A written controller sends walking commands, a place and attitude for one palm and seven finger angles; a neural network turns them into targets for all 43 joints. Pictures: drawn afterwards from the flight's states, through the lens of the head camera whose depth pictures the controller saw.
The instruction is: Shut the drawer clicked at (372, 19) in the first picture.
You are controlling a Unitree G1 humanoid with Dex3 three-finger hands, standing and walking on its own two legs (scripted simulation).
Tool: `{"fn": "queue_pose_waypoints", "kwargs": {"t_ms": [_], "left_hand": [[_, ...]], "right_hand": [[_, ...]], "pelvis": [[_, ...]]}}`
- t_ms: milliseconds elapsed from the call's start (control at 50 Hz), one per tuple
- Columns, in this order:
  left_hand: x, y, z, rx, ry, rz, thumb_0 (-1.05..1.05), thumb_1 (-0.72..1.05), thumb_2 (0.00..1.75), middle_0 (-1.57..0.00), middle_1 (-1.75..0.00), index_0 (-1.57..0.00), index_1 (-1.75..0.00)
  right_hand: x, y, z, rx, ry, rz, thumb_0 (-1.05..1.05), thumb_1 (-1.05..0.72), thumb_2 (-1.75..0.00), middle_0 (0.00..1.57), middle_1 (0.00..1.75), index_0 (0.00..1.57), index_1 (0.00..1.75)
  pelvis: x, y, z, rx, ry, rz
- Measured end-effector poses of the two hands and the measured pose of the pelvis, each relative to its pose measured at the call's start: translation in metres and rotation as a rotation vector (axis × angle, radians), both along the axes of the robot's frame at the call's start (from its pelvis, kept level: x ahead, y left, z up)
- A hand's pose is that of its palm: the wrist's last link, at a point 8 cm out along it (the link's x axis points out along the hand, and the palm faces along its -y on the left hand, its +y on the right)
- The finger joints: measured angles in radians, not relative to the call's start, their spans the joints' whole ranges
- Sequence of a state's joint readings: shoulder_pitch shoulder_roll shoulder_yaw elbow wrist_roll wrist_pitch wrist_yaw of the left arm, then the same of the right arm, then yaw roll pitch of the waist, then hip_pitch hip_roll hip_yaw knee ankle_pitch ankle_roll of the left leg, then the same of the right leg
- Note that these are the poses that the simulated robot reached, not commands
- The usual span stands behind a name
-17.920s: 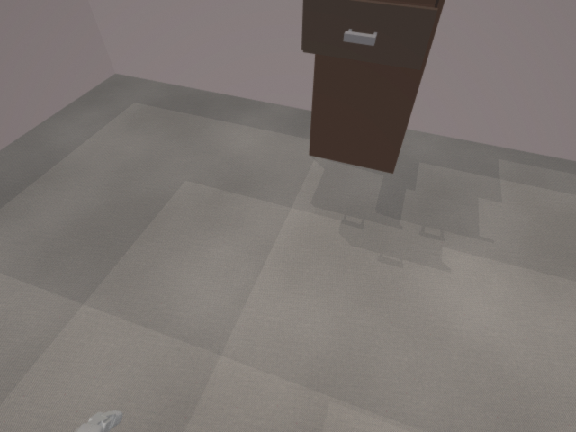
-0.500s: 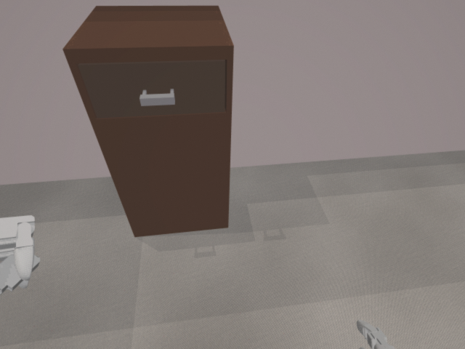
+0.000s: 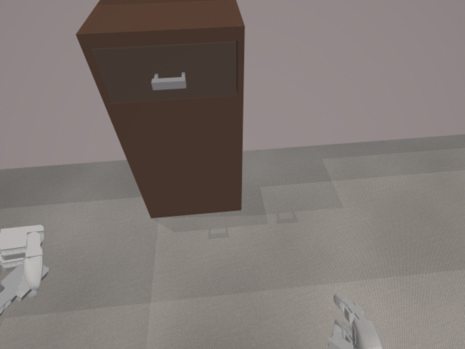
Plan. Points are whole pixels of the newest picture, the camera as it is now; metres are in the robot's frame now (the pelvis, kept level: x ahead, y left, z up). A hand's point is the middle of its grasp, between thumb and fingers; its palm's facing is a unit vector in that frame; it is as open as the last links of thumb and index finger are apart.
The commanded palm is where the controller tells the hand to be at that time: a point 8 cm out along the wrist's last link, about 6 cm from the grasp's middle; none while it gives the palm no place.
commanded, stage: stop stepping back and stand still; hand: left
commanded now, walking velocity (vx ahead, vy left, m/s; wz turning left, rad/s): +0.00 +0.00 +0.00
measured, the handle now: (169, 79) +0.85 +0.25 +0.03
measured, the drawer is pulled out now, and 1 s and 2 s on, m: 0.00 0.00 0.00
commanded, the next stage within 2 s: let the arm hang, fingers relaxed in 0.04 s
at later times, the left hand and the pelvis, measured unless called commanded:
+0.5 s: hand out of the picture +0.03 +0.21 -0.18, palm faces +0.02 -0.98 -0.18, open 3.4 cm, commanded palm none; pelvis -0.03 +0.02 +0.00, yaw +3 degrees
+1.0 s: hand out of the picture -0.05 +0.23 -0.16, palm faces +0.05 -0.96 -0.27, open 7.2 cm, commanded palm none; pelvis -0.04 +0.02 +0.00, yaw +2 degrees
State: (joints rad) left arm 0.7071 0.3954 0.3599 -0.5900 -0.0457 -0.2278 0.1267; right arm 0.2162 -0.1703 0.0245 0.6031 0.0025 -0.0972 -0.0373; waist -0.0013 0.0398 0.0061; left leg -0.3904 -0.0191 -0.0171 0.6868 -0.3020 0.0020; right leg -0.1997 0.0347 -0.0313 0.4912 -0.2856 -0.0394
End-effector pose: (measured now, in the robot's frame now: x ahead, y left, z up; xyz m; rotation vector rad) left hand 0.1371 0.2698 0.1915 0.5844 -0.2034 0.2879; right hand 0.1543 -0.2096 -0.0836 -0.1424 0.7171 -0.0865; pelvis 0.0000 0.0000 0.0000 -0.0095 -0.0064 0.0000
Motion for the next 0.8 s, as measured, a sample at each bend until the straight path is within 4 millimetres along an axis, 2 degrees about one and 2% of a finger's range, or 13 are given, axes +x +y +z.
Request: {"fn": "queue_pose_waypoints", "kwargs": {"t_ms": [80, 160, 200, 260, 300, 340, 380, 420, 440, 520, 640, 720, 800], "left_hand": [[-0.003, 0.015, -0.016, -0.064, 0.018, 0.1, 0.01, 0.88, 0.9, -1.4, -1.6, -1.41, -1.6], [0.01, 0.028, -0.037, -0.105, 0.028, 0.126, 0.01, 0.88, 0.9, -1.4, -1.6, -1.41, -1.6], [0.024, 0.036, -0.081, -0.144, 0.207, 0.115, 0.0, 0.89, 0.9, -1.4, -1.6, -1.41, -1.59], [0.025, 0.039, -0.172, -0.242, 0.586, 0.138, 0.0, 0.89, 0.9, -1.36, -1.56, -1.37, -1.56], [0.01, 0.032, -0.225, -0.308, 0.811, 0.15, 0.0, 0.9, 0.9, -1.31, -1.52, -1.32, -1.52], [-0.012, 0.02, -0.267, -0.375, 0.984, 0.152, 0.01, 0.9, 0.9, -1.26, -1.47, -1.27, -1.46], [-0.039, 0.005, -0.299, -0.445, 1.115, 0.156, 0.01, 0.9, 0.9, -1.2, -1.4, -1.21, -1.4], [-0.066, -0.009, -0.32, -0.507, 1.218, 0.163, 0.01, 0.9, 0.9, -1.13, -1.33, -1.14, -1.33], [-0.08, -0.013, -0.327, -0.525, 1.256, 0.178, 0.01, 0.9, 0.9, -1.09, -1.3, -1.1, -1.29], [-0.132, -0.006, -0.339, -0.568, 1.372, 0.267, 0.01, 0.9, 0.9, -0.94, -1.16, -0.96, -1.13], [-0.196, 0.012, -0.331, -0.566, 1.502, 0.393, 0.01, 0.9, 0.9, -0.71, -0.9, -0.73, -0.88], [-0.221, 0.022, -0.322, -0.541, 1.547, 0.463, 0.01, 0.9, 0.9, -0.56, -0.72, -0.57, -0.71], [-0.229, 0.027, -0.315, -0.521, 1.56, 0.499, 0.01, 0.9, 0.9, -0.41, -0.55, -0.42, -0.54]], "right_hand": [[-0.004, -0.009, -0.004, -0.05, 0.067, -0.005, 0.02, -0.91, -0.89, 0.21, 0.3, 0.2, 0.3], [0.0, -0.017, -0.008, -0.103, 0.081, 0.014, 0.02, -0.91, -0.89, 0.2, 0.3, 0.2, 0.3], [0.003, -0.023, -0.014, -0.105, 0.111, 0.051, 0.02, -0.91, -0.89, 0.2, 0.3, 0.2, 0.3], [0.002, -0.032, -0.021, -0.111, 0.138, 0.036, 0.02, -0.91, -0.89, 0.2, 0.3, 0.2, 0.3], [-0.006, -0.035, -0.021, -0.123, 0.158, 0.017, 0.02, -0.91, -0.89, 0.2, 0.3, 0.2, 0.3], [-0.019, -0.037, -0.019, -0.142, 0.192, 0.005, 0.02, -0.91, -0.89, 0.2, 0.3, 0.2, 0.3], [-0.035, -0.038, -0.016, -0.165, 0.243, 0.0, 0.01, -0.91, -0.89, 0.2, 0.3, 0.2, 0.3], [-0.053, -0.038, -0.015, -0.186, 0.305, -0.003, 0.01, -0.91, -0.89, 0.2, 0.3, 0.2, 0.3], [-0.062, -0.038, -0.015, -0.192, 0.337, -0.005, 0.01, -0.91, -0.89, 0.2, 0.3, 0.2, 0.3], [-0.096, -0.031, -0.022, -0.191, 0.454, -0.01, 0.01, -0.91, -0.89, 0.2, 0.3, 0.2, 0.3], [-0.134, -0.012, -0.041, -0.124, 0.564, -0.014, 0.01, -0.91, -0.89, 0.2, 0.3, 0.2, 0.3], [-0.152, 0.001, -0.052, -0.075, 0.607, -0.02, 0.01, -0.91, -0.89, 0.2, 0.3, 0.2, 0.3], [-0.166, 0.007, -0.06, -0.041, 0.64, -0.029, 0.01, -0.91, -0.89, 0.2, 0.3, 0.2, 0.3]], "pelvis": [[0.007, 0.003, 0.002, 0.007, 0.01, 0.004], [0.008, 0.009, -0.002, -0.001, 0.003, 0.031], [0.004, 0.014, -0.003, 0.003, 0.009, 0.037], [-0.003, 0.02, -0.008, 0.002, 0.017, 0.036], [-0.008, 0.022, -0.008, 0.004, 0.013, 0.035], [-0.012, 0.022, -0.008, 0.006, 0.005, 0.035], [-0.016, 0.021, -0.007, 0.006, -0.005, 0.037], [-0.019, 0.021, -0.005, 0.001, -0.016, 0.041], [-0.021, 0.021, -0.004, -0.003, -0.02, 0.044], [-0.028, 0.022, 0.0, -0.014, -0.029, 0.052], [-0.036, 0.028, 0.003, -0.016, -0.034, 0.053], [-0.039, 0.03, 0.004, -0.011, -0.035, 0.049], [-0.04, 0.03, 0.004, -0.005, -0.034, 0.046]]}}
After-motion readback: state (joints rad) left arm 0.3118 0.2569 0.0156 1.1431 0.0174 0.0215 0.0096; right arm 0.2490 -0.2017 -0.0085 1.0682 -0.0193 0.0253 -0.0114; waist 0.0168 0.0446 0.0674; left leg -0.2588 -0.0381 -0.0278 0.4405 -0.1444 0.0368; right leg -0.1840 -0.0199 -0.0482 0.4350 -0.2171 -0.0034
